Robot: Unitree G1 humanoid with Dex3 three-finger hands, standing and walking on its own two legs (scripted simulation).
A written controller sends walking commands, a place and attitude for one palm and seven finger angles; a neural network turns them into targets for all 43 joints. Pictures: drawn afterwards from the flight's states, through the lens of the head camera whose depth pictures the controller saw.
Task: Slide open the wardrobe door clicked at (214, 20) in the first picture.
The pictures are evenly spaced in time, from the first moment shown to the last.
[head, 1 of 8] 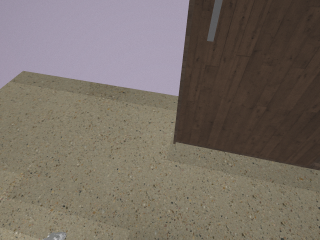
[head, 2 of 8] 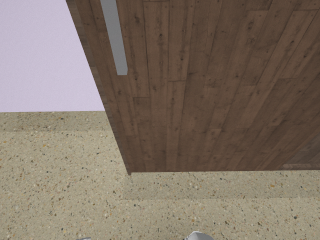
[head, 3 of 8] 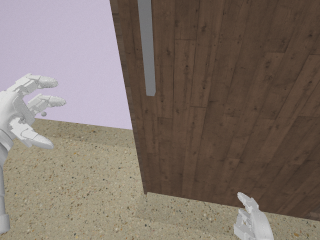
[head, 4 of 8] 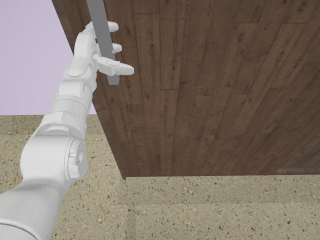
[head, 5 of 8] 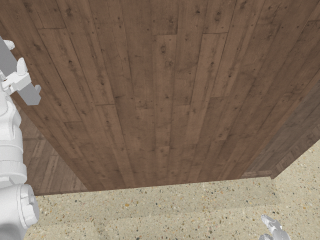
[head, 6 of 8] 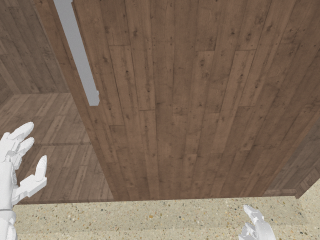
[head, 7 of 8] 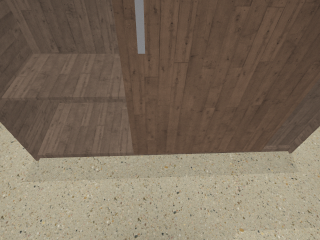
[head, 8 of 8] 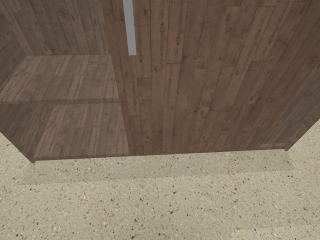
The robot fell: no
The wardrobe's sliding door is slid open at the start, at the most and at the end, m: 0.00 0.68 0.67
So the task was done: yes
